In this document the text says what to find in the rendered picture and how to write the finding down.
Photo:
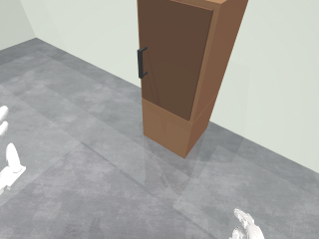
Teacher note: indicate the robot right hand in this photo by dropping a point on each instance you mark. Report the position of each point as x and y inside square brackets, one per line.
[251, 230]

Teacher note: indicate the cupboard door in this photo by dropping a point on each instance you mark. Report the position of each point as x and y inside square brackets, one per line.
[175, 34]

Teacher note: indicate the robot left hand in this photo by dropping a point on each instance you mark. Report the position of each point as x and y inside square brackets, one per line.
[12, 173]

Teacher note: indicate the handle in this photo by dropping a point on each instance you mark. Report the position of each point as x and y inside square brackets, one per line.
[140, 62]

